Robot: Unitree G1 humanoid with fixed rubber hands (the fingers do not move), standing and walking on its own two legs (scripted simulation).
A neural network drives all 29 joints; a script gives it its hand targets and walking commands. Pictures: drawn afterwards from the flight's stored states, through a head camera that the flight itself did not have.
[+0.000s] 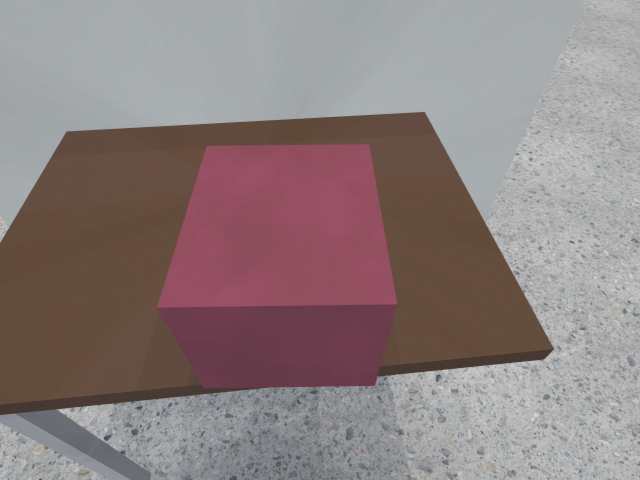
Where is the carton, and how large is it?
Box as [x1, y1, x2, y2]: [157, 144, 396, 388]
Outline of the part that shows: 368,144 238,145 206,147 157,306 204,388 374,385 395,310 396,300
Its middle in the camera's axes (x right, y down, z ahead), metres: -0.04 +0.03 +0.53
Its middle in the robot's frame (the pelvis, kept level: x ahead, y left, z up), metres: +0.40 +0.06 +0.06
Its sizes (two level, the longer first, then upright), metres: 0.266 0.229 0.200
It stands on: a table, 0.74 m high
